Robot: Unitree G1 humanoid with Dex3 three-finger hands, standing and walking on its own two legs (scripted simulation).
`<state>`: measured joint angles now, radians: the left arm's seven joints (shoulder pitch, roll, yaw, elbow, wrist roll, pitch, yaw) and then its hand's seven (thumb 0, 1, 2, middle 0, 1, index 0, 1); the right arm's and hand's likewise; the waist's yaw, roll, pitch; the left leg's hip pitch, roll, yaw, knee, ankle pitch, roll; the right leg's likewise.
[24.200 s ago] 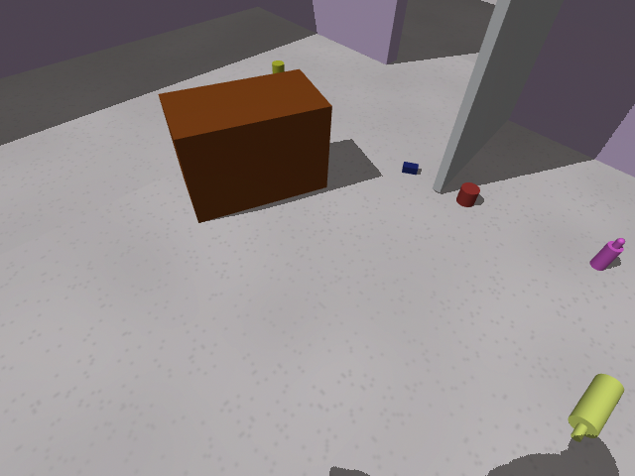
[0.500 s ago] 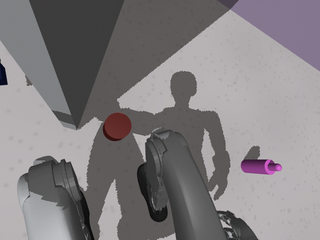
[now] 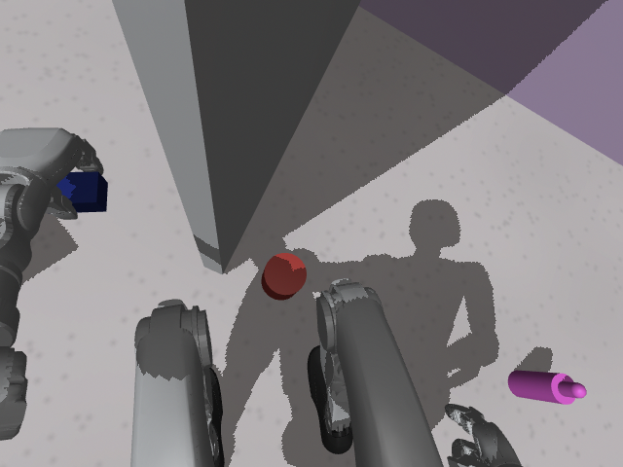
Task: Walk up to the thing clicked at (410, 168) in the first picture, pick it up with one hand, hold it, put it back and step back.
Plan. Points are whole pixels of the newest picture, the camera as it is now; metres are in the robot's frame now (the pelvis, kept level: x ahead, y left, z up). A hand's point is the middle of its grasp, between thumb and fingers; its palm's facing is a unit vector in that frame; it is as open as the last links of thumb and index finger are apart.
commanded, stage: lift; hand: left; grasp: from above
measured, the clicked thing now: (72, 192) +0.48 +0.27 -0.13
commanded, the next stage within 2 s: hold in 1.12 s
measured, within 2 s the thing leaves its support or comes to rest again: neither
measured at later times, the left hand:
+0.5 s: hand out of the picture +0.37 +0.25 +0.12, palm faces -0.44 -0.09 -0.90, open 7.2 cm
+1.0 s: hand out of the picture +0.39 +0.24 +0.23, palm faces -0.42 -0.07 -0.91, open 7.2 cm
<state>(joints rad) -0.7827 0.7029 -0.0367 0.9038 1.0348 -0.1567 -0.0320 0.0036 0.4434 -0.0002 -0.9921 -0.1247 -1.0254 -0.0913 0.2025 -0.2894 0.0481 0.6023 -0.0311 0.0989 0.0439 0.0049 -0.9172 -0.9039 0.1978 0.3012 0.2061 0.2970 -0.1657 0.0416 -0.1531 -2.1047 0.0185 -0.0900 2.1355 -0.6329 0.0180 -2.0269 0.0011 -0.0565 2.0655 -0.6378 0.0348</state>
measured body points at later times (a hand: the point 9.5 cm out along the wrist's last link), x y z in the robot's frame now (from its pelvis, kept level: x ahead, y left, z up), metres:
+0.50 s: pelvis +0.01 -0.01 +0.18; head +0.12 +0.01 +0.62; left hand +0.39 +0.25 +0.17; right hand +0.13 -0.26 +0.06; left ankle +0.09 +0.12 -0.38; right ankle +0.11 -0.13 -0.38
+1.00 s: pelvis +0.06 -0.01 +0.29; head +0.12 +0.00 +0.74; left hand +0.40 +0.24 +0.28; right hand +0.16 -0.27 +0.17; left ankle +0.09 +0.12 -0.38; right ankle +0.10 -0.13 -0.38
